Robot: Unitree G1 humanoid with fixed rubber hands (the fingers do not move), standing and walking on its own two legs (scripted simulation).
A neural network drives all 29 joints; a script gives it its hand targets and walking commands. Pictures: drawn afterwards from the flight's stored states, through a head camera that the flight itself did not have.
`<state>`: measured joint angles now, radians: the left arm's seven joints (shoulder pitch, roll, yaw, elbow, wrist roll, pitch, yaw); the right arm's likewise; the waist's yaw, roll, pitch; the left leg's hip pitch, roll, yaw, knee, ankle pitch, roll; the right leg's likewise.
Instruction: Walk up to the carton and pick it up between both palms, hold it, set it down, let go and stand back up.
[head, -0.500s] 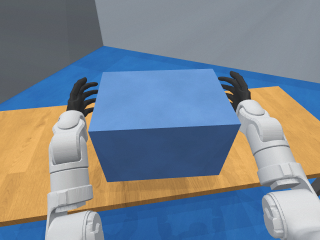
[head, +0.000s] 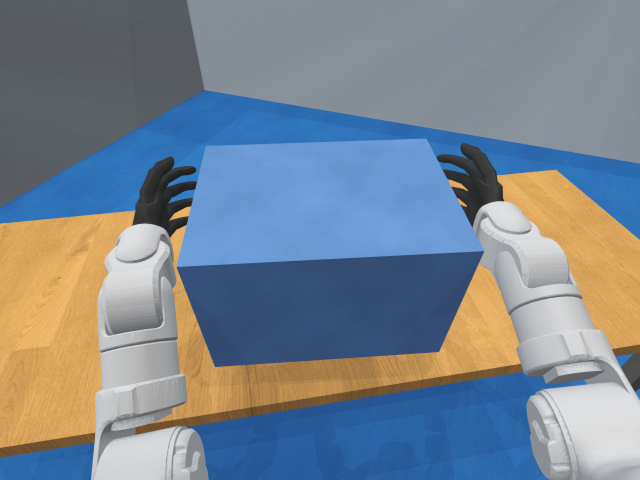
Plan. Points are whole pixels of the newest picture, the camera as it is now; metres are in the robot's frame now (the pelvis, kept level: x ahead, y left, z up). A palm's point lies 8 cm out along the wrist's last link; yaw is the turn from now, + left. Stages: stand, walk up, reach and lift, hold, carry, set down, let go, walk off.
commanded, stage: hold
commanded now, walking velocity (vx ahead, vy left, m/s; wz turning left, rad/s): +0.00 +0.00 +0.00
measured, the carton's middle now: (323, 249) +0.36 +0.01 +0.13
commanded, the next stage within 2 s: set down in 1.76 s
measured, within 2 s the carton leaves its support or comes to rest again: neither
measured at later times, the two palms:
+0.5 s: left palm (155, 224) +0.34 +0.20 +0.20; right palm (484, 203) +0.36 -0.19 +0.20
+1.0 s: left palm (154, 225) +0.34 +0.20 +0.20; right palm (485, 206) +0.35 -0.19 +0.20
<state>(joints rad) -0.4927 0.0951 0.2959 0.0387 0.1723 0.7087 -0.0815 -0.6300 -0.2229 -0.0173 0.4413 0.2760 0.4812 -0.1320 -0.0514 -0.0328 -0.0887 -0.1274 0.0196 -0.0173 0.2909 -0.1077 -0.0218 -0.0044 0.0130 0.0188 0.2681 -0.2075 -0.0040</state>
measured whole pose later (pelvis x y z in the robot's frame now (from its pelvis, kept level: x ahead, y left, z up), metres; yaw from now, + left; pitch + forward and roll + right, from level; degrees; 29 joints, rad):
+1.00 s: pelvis -0.01 +0.00 +0.00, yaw +0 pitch -3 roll +0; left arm -0.51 0.11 0.30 0.07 0.17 0.70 -0.08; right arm -0.65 -0.21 -0.04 0.47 0.27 0.47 -0.13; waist -0.05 -0.04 -0.10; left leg -0.14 0.02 -0.02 0.29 -0.10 -0.02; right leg -0.02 0.01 0.01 0.28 -0.20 -0.01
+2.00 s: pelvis +0.00 +0.00 +0.00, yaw +0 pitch -5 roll +0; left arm -0.53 0.09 0.33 0.10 0.20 0.60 -0.13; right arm -0.60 -0.17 -0.07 0.45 0.18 0.37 -0.10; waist -0.04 -0.04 -0.05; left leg -0.09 0.01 -0.03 0.28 -0.10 -0.02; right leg 0.03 0.00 0.01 0.27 -0.21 0.00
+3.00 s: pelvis +0.01 +0.00 +0.00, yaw +1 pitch -1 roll +0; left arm -0.48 0.07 0.31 0.41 0.18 0.24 -0.08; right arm -0.56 -0.13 -0.14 0.75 0.00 -0.01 -0.06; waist 0.05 -0.04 -0.03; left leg -0.16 0.01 -0.03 0.28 -0.11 -0.02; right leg -0.03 0.00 -0.02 0.25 -0.21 0.00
